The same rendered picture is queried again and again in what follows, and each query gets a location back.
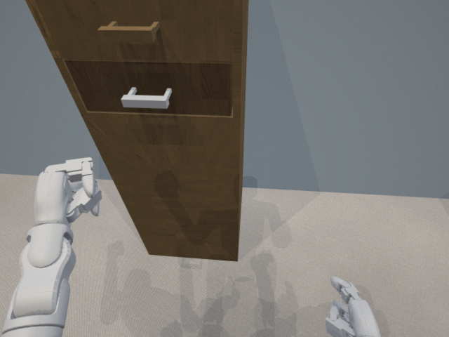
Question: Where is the drawer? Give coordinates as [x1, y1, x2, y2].
[65, 58, 233, 116]

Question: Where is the cabinet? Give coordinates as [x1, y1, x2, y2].
[25, 0, 248, 262]

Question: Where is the robot left forearm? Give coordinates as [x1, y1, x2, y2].
[1, 223, 76, 337]

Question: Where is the handle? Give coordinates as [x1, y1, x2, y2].
[97, 26, 156, 42]
[121, 87, 172, 109]

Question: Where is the robot left hand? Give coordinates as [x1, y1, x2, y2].
[34, 157, 102, 228]

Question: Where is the robot right hand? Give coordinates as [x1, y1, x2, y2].
[326, 276, 381, 337]

